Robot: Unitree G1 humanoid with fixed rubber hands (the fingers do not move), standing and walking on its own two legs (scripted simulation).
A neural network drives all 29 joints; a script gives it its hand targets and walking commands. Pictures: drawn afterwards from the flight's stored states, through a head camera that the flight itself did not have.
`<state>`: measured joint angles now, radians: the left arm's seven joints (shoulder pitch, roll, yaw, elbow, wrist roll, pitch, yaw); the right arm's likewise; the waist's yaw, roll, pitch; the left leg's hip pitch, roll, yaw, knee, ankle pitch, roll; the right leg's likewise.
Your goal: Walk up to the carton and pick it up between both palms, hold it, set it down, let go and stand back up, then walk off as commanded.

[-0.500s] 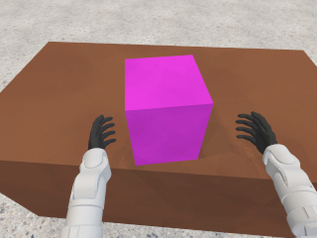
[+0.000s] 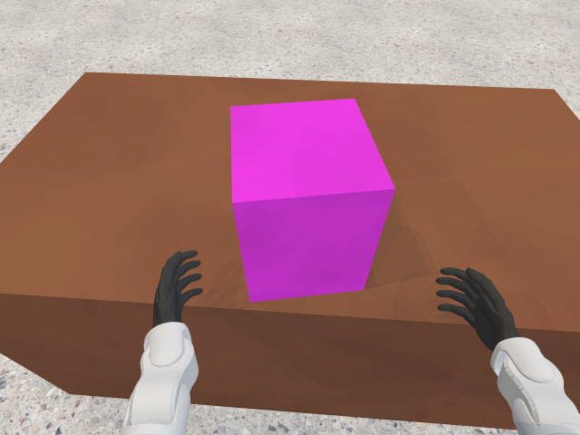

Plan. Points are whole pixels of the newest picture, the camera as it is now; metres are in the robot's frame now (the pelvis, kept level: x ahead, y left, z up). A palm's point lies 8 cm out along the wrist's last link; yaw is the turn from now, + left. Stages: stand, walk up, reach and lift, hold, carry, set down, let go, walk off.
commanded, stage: set down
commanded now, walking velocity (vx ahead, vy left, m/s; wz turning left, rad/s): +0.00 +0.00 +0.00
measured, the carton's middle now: (300, 203) +0.46 +0.03 +0.04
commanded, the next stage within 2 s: let go in 1.28 s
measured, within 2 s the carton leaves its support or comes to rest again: neither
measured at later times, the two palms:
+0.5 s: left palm (168, 345) +0.24 +0.20 -0.02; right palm (482, 367) +0.24 -0.23 -0.03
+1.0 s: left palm (136, 395) +0.18 +0.24 -0.05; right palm (462, 405) +0.20 -0.20 -0.06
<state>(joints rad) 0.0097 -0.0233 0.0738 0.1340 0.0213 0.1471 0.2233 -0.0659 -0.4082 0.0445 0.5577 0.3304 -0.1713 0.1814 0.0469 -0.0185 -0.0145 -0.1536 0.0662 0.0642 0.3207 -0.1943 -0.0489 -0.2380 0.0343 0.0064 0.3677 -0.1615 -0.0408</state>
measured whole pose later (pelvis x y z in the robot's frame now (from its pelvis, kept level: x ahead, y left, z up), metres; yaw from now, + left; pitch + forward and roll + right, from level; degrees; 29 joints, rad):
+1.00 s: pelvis +0.01 +0.03 +0.00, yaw +1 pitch -3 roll -1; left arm 0.22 0.12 0.00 0.39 0.00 0.08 0.10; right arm 0.15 -0.26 0.00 0.69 0.11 -0.21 0.10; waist 0.03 0.00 0.03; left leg -0.06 0.05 0.05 0.36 -0.25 -0.02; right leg -0.10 0.01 0.00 0.32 -0.17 0.00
